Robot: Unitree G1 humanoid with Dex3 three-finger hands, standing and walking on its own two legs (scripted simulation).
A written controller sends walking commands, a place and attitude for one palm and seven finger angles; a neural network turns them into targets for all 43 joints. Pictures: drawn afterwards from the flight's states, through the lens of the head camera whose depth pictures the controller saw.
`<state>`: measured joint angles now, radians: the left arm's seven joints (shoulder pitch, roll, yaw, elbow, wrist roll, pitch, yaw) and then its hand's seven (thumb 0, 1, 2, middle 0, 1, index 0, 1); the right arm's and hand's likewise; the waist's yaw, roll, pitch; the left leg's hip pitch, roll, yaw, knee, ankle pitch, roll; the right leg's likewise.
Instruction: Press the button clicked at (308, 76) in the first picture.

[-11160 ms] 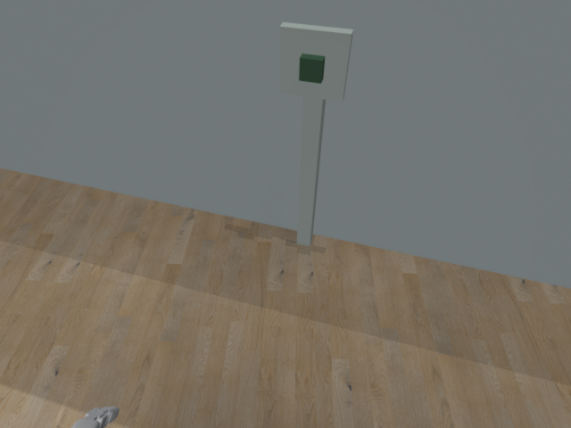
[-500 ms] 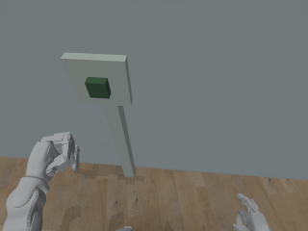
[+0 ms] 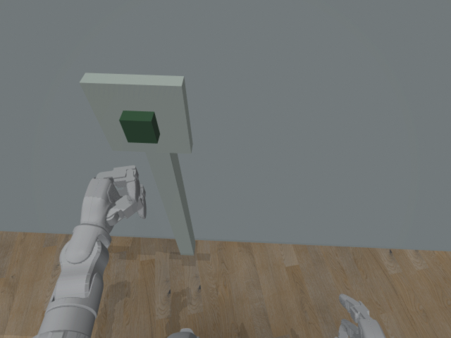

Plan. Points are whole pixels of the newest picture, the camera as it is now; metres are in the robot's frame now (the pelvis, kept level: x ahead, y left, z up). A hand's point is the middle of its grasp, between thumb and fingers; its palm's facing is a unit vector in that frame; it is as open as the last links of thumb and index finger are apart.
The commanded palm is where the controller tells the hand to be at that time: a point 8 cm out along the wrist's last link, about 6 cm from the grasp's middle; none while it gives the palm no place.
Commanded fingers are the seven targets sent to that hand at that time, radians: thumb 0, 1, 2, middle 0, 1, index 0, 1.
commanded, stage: aim a knuckle at the button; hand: left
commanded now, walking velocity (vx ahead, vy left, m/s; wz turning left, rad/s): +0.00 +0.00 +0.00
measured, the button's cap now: (141, 126) +0.49 +0.19 +0.09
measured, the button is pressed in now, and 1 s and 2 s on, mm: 0 0 0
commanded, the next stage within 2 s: press the button with the knuckle in 1.38 s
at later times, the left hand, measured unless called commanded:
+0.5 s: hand (157, 172) +0.40 +0.15 +0.06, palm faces -0.03 -1.00 -0.01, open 3.1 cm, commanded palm +0.37 +0.20 +0.07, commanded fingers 0.00 0.90 0.90 -1.30 -1.50 -1.30 -1.50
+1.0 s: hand (153, 181) +0.39 +0.15 +0.05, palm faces -0.03 -1.00 -0.01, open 3.1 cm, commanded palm +0.36 +0.20 +0.06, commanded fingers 0.00 0.90 0.90 -1.30 -1.50 -1.30 -1.50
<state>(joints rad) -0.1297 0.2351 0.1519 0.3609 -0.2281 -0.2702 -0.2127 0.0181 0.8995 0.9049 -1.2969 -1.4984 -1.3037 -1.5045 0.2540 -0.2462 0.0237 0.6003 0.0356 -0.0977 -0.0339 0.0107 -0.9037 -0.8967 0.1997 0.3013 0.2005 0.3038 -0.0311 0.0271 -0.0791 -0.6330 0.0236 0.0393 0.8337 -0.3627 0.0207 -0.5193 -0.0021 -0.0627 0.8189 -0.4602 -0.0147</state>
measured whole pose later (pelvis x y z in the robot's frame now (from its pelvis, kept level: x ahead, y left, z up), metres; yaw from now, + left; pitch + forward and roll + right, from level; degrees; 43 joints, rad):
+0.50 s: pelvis -0.01 -0.01 -0.01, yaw -1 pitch +12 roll -1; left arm -0.44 0.26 0.20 0.68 -0.18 -0.34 -0.15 0.02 0.90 0.90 -1.30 -1.50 -1.30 -1.50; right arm 0.31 -0.26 0.00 0.63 0.02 -0.01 -0.02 0.01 -0.91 -0.90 0.20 0.30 0.20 0.30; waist -0.07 0.02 -0.08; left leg -0.74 0.04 0.04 0.89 -0.37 0.01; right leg -0.63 0.02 -0.06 0.88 -0.46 -0.03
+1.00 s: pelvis -0.01 -0.01 -0.01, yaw +0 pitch +12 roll -1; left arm -0.42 0.27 0.20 0.73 -0.19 -0.32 -0.19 0.02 0.90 0.90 -1.30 -1.50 -1.30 -1.50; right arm 0.28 -0.26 0.01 0.60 0.04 0.01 -0.02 0.01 -0.91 -0.90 0.20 0.30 0.20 0.30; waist -0.06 0.02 -0.09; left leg -0.71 0.04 0.03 0.87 -0.37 0.01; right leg -0.60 0.02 -0.07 0.87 -0.47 -0.03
